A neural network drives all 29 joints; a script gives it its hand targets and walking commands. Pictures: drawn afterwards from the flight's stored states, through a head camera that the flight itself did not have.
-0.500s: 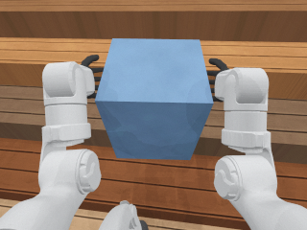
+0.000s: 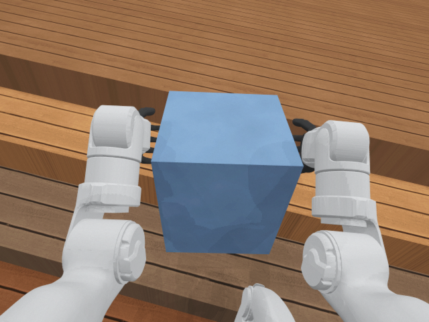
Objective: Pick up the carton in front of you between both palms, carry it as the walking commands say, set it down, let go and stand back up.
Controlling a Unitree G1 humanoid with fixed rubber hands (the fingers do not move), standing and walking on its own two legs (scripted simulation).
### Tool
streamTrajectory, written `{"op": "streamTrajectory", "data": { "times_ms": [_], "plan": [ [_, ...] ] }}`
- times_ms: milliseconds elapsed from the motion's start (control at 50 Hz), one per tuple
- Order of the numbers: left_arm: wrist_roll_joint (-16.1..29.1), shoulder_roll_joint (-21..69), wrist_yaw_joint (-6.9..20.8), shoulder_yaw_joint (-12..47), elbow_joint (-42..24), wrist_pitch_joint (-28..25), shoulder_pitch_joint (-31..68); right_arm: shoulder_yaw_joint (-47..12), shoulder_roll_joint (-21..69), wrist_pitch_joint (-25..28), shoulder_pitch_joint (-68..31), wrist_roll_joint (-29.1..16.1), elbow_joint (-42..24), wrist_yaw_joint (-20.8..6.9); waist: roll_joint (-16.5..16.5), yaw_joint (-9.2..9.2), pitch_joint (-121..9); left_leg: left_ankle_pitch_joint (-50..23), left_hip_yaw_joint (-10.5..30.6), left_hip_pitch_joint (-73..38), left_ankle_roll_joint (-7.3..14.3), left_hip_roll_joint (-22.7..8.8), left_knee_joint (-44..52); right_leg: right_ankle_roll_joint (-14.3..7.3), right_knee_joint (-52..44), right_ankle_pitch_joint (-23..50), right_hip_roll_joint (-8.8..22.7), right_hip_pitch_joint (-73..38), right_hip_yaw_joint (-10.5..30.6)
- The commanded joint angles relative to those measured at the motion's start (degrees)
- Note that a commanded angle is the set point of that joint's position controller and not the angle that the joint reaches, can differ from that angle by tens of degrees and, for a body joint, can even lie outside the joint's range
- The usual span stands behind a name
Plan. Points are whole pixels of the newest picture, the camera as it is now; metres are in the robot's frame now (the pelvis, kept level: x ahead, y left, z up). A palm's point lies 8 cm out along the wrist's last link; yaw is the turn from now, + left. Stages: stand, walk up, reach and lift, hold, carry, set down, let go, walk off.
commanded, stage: carry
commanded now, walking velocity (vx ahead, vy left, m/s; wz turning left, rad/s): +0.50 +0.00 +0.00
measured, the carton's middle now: (220, 175) +0.38 +0.03 +0.09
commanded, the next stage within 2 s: none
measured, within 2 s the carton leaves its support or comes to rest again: neither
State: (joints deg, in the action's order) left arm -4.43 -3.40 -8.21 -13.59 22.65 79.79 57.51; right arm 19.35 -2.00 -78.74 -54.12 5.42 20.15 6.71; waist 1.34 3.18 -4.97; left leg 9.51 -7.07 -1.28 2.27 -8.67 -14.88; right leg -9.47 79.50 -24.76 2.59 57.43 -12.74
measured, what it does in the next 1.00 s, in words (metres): climbs: left foot 0.18 m higher, then right foot 0.17 m higher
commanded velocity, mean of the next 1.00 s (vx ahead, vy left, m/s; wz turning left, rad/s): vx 0.50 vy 0.00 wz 0.00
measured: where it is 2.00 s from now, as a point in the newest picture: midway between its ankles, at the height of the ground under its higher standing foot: (221, 71)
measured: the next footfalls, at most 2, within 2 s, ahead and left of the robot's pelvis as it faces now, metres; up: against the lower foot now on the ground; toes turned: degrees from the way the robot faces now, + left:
left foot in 0.50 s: +0.55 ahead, +0.16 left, +0.36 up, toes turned +9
right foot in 1.00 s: +0.81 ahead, -0.11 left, +0.53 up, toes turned -6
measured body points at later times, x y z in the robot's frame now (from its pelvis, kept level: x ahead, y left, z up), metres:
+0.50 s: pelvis +0.32 +0.05 +0.17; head +0.34 +0.01 +0.62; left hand +0.72 +0.19 +0.39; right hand +0.73 -0.11 +0.38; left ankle +0.51 +0.15 -0.42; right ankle +0.15 -0.09 -0.56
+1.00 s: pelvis +0.62 +0.01 +0.35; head +0.62 +0.05 +0.80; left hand +1.02 +0.17 +0.55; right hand +1.02 -0.13 +0.57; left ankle +0.52 +0.15 -0.40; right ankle +0.79 -0.10 -0.21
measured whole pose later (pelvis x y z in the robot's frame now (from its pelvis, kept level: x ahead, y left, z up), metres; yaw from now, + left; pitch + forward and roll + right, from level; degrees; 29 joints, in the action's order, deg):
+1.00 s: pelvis +0.62 +0.01 +0.35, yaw +0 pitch +4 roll -4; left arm -5.8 -4.1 -8.3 -15.4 20.5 83.7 62.5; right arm 19.9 -2.4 -80.9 -60.7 5.8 18.4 9.0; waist 0.6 -0.5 -5.2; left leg 10.6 -9.4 1.4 2.4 -9.5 -13.8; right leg -9.2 83.0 -21.6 5.6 63.5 -10.0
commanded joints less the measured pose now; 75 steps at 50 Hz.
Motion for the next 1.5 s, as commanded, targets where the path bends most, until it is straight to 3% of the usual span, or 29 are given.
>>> {"op": "streamTrajectory", "data": {
  "times_ms": [0,20,40,140,220,260,360,400,420,460,480,500,520,620,760,860,900,940,980,1000,1020,1040,1060,1160,1240,1300,1400,1440,1480],
  "plan": [
    [31.7,72.5,11.4,27.4,-14.7,-3.5,55.3,-20.9,56.3,1.9,-50.7,-21.8,-11.2,-12.7,-15.1,10.2,-38.5,-87.1,-1.5,2.1,3.0,0.6,-45.0,-0.7,-36.1,13.1,-8.8,-49.5,4.7],
    [34.1,73.8,11.9,29.7,-16.0,-4.1,53.2,-20.7,55.8,2.2,-45.1,-20.2,-11.4,-12.2,0.6,4.91,-40.6,-10.0,5.9,22.9,-2.2,9.6,-64.5,-7.3,-46.2,45.3,8.6,-63.7,37.8],
    [35.9,74.4,12.3,30.1,-18.4,-5.2,51.7,-18.9,53.7,2.3,-42.4,-18.6,-11.2,-11.8,10.3,4.92,-46.8,0.4,17.2,34.5,-2.2,17.2,-92.6,-15.1,-50.5,52.7,15.3,-69.0,58.9],
    [38.5,75.4,13.9,33.0,-30.3,-6.0,58.2,-23.5,52.9,2.0,-47.3,-17.3,-19.3,-9.4,0.6,1.61,-29.0,3.5,16.8,56.5,4.4,7.8,-94.8,-4.3,-50.2,12.4,12.4,-63.9,39.2],
    [35.3,70.6,13.3,30.7,-29.1,-3.5,53.1,-27.4,52.5,0.9,-44.0,-17.9,-20.2,-8.5,-3.2,3.76,-27.0,7.0,7.9,64.6,4.0,5.0,-78.0,-4.7,-51.7,32.7,13.5,-72.3,29.3],
    [32.4,67.0,13.5,29.1,-25.7,-1.9,47.8,-28.9,53.0,-0.3,-41.4,-18.0,-17.3,-8.5,4.7,6.54,-26.6,16.2,4.5,79.2,5.0,5.2,-95.8,-8.6,-54.8,40.1,16.9,-83.4,32.1],
    [30.1,61.0,15.6,25.9,-18.1,0.3,48.1,-29.9,53.7,-2.3,-43.0,-18.7,-8.3,-8.1,5.5,4.39,-12.5,28.4,2.2,94.3,5.3,1.3,-94.5,-2.5,-65.5,22.2,13.1,-80.4,22.8],
    [29.6,59.2,16.1,23.6,-16.9,1.0,51.0,-29.3,54.5,-2.9,-45.0,-20.2,-6.0,-7.7,4.5,0.74,-10.5,16.4,-8.9,54.6,5.0,4.5,-62.7,-2.8,-78.5,38.5,5.5,-49.2,8.0],
    [29.1,58.2,16.1,21.5,-14.8,1.7,50.8,-29.0,55.6,-3.3,-45.7,-21.7,-4.2,-7.7,13.3,-3.23,-17.2,3.9,-10.6,35.6,6.7,8.3,-61.0,-2.9,-73.5,77.3,6.3,-43.8,3.6],
    [26.3,57.1,15.9,18.4,-13.4,1.9,50.7,-29.3,59.1,-3.4,-49.3,-25.6,-5.4,-8.0,21.7,-13.46,-30.0,-1.2,-11.5,18.8,7.0,14.1,-51.3,1.0,-48.9,113.6,7.8,-52.1,1.3],
    [24.8,56.4,15.7,16.9,-12.1,1.8,49.0,-29.9,62.0,-3.1,-51.1,-27.5,-6.5,-8.6,17.4,-18.13,-34.7,-4.5,-6.1,9.3,5.6,15.2,-32.4,4.1,-29.3,105.8,5.6,-53.7,2.4],
    [22.4,57.8,15.3,15.1,-10.5,1.5,47.0,-30.9,64.5,-2.5,-52.0,-29.2,-6.6,-9.4,2.6,-14.74,-39.7,-19.7,13.6,-7.1,10.3,7.3,-20.8,8.0,-7.0,45.8,-1.6,-39.3,10.3],
    [19.8,55.7,14.9,11.7,-8.6,0.9,43.1,-30.0,66.5,-1.0,-50.9,-31.1,-5.4,-10.4,-15.7,-10.54,-50.6,-25.0,50.4,-14.7,21.6,-10.9,-14.2,10.3,25.8,14.3,-11.7,-26.6,22.2],
    [17.4,54.4,13.0,13.7,-16.7,-0.6,50.9,-32.9,75.3,1.3,-62.9,-37.9,-16.7,-13.3,-1.8,-6.71,-28.8,11.2,35.1,4.8,12.7,-5.3,-12.9,2.8,31.3,16.4,-2.3,-9.3,21.1],
    [19.3,55.8,11.1,20.2,-16.7,0.8,46.1,-30.0,67.9,-1.1,-52.9,-32.3,-14.7,-12.2,-6.8,-11.63,-27.3,-5.6,28.6,-18.5,17.3,-12.8,-7.3,0.1,45.2,-3.3,0.1,22.0,13.7],
    [19.4,55.7,11.0,20.8,-10.1,1.7,45.2,-27.2,62.8,-2.4,-51.6,-29.5,-8.5,-13.8,-7.3,-8.26,-16.0,12.9,17.1,-11.2,9.6,-7.0,2.0,2.4,37.8,-5.2,4.7,28.8,8.6],
    [20.7,57.5,10.8,21.2,-8.1,2.0,47.1,-25.3,61.7,-2.7,-52.3,-28.4,-6.2,-14.4,-9.9,-5.67,-13.0,0.6,7.7,5.8,9.9,-3.4,11.4,2.0,17.3,-1.0,5.4,7.8,4.2],
    [23.0,58.9,10.9,20.9,-6.3,1.8,49.2,-22.4,60.6,-2.9,-50.4,-26.4,-2.3,-14.3,-15.9,-2.15,-16.6,-43.9,-4.4,17.8,10.3,-0.4,8.0,0.2,-2.0,9.4,0.3,-19.9,-2.6],
    [25.3,63.3,11.2,20.1,-4.0,1.1,46.4,-19.8,59.2,-2.8,-47.3,-24.1,0.9,-14.3,-22.6,5.89,-29.3,-93.6,-6.4,5.6,8.6,-4.1,-12.8,-0.4,-9.6,8.5,-7.0,-31.9,-6.4],
    [26.3,65.4,11.6,20.1,-5.0,0.4,48.1,-18.8,59.9,-2.5,-46.7,-22.8,1.9,-14.3,-16.6,9.66,-34.6,-94.0,-7.2,0.9,5.4,-1.1,-30.6,0.3,-25.4,11.4,-9.9,-40.6,-3.5],
    [27.4,66.7,12.2,20.9,-6.7,-0.5,49.5,-18.1,59.5,-1.9,-45.0,-21.4,2.6,-14.1,-11.4,11.22,-37.2,-71.2,-1.4,9.7,2.0,1.9,-49.2,-1.6,-39.7,18.6,-6.7,-52.3,11.6],
    [28.9,67.0,12.8,21.8,-8.1,-1.9,48.5,-16.4,60.0,-1.0,-40.5,-19.6,3.3,-14.2,10.8,6.89,-38.3,-3.2,3.4,35.3,-4.6,14.1,-75.4,-9.5,-50.9,57.4,11.5,-67.2,49.5],
    [31.6,70.7,13.7,22.2,-12.0,-2.8,51.8,-15.4,58.6,0.0,-40.5,-17.8,3.7,-13.7,9.0,5.13,-45.0,2.7,18.0,39.7,-2.0,15.8,-99.7,-14.0,-49.6,58.9,16.2,-69.1,57.2],
    [36.1,75.1,16.5,25.4,-24.4,-5.5,64.0,-19.8,61.8,1.5,-49.4,-19.9,-8.3,-11.5,2.9,-0.21,-26.5,1.4,14.7,56.2,4.4,6.8,-94.1,-2.1,-51.4,7.1,11.7,-59.4,36.5],
    [33.2,73.0,16.0,23.3,-20.1,-3.4,55.9,-25.3,62.5,1.4,-46.3,-21.5,-10.6,-9.8,-1.1,1.67,-25.2,2.0,5.9,64.4,4.3,4.9,-81.6,-3.9,-52.5,23.1,13.4,-66.5,28.4],
    [29.8,68.1,15.4,21.6,-17.5,-1.7,50.2,-27.7,63.8,0.0,-44.6,-22.2,-9.0,-9.6,6.7,5.93,-25.1,17.6,5.9,87.7,5.4,4.8,-106.2,-9.1,-56.2,26.8,18.5,-82.4,33.4],
    [27.5,62.7,16.2,20.6,-13.6,-0.4,50.2,-29.1,61.8,-1.1,-44.7,-22.8,-4.1,-9.2,2.9,2.22,-10.9,19.6,-1.9,86.6,3.6,1.5,-89.1,-2.9,-70.8,9.8,11.6,-66.5,19.4],
    [27.3,61.5,16.2,19.5,-12.4,0.2,50.7,-29.4,63.1,-1.5,-46.1,-24.3,-2.5,-9.2,10.0,-0.49,-12.2,13.4,-5.6,63.4,4.7,1.6,-72.6,-2.7,-77.8,29.9,8.4,-55.4,9.0],
    [26.0,60.1,16.1,17.0,-10.2,0.8,50.2,-28.4,64.7,-1.8,-45.7,-26.7,-0.7,-9.2,14.0,-3.51,-18.8,5.5,-11.1,40.7,7.5,8.3,-58.4,-1.7,-71.1,76.8,8.1,-53.0,3.4]
  ]
}}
